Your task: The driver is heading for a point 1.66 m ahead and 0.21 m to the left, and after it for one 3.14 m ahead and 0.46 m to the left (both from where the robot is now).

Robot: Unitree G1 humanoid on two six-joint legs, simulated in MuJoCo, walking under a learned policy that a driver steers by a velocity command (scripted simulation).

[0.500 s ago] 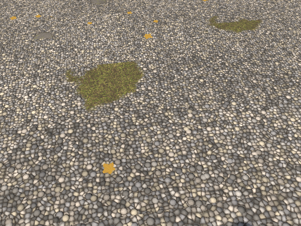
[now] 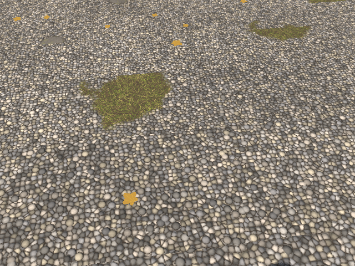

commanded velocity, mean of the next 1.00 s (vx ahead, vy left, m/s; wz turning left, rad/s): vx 0.41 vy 0.00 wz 0.00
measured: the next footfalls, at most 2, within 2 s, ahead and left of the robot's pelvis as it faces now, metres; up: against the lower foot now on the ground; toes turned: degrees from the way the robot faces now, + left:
right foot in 0.32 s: +0.17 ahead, -0.17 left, +0.00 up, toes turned -3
left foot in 0.74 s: +0.44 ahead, +0.03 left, +0.00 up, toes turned +0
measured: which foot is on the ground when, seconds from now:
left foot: down 0.00-0.32, up 0.34-0.72, down 0.74-1.00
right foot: down 0.00-0.00, up 0.02-0.30, down 0.32-0.76, up 0.78-1.00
